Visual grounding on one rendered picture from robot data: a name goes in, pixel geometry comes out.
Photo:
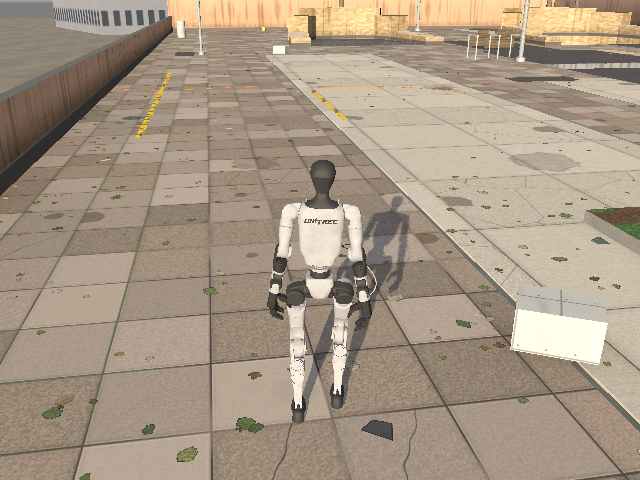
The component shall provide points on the robot right shin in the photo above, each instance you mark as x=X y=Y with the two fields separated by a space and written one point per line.
x=339 y=361

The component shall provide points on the robot right hand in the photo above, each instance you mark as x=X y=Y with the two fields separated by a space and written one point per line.
x=366 y=313

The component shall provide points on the right robot upper arm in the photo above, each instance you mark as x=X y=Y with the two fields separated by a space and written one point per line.
x=353 y=214

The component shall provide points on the robot left forearm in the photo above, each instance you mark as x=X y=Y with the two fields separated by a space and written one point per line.
x=278 y=272

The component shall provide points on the robot left hand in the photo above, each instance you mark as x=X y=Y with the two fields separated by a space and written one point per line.
x=273 y=304

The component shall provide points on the left robot upper arm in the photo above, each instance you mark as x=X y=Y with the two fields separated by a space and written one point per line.
x=289 y=212

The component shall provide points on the robot left thigh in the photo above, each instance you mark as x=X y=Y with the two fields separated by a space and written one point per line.
x=296 y=296

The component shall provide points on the robot right forearm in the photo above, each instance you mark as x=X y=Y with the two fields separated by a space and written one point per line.
x=361 y=279

